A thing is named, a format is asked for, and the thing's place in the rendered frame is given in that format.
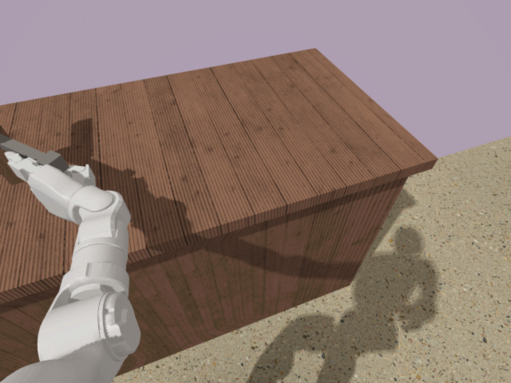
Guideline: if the left robot forearm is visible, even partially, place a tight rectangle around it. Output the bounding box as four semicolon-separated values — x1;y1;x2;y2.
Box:
38;185;131;361

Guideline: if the tap lever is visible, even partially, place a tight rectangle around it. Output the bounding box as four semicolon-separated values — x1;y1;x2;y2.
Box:
0;134;69;172

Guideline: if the left robot upper arm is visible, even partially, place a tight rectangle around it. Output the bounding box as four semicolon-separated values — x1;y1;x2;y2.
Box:
0;291;141;383

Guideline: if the counter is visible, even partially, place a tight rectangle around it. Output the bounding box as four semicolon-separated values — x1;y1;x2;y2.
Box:
0;48;438;382

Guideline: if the robot left hand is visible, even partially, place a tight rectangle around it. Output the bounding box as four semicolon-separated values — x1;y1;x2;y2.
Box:
5;152;96;222

